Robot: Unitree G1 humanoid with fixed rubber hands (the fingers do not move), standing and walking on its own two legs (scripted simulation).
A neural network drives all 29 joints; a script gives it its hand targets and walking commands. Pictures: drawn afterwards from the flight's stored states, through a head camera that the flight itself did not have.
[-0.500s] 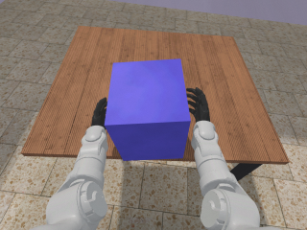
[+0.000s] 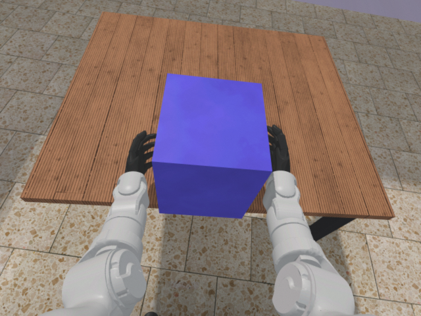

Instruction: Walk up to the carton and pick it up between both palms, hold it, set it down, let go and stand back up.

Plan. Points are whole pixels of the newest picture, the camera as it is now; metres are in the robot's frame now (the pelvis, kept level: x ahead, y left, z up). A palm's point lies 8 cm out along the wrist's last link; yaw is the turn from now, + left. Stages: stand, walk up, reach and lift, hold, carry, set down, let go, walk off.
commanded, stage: set down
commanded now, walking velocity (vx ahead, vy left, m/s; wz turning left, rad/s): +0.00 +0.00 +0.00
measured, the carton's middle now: (207, 151) +0.43 +0.00 +0.00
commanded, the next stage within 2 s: none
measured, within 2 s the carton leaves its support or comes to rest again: rests again in 0.32 s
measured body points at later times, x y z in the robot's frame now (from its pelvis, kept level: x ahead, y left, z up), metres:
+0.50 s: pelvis +0.00 +0.01 -0.01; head +0.05 +0.03 +0.44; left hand +0.42 +0.20 +0.02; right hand +0.40 -0.11 +0.03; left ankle +0.02 +0.16 -0.75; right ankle -0.01 -0.14 -0.75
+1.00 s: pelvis -0.03 +0.01 -0.01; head -0.01 +0.03 +0.44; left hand +0.37 +0.20 +0.03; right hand +0.35 -0.14 +0.03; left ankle +0.02 +0.16 -0.75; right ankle -0.01 -0.14 -0.75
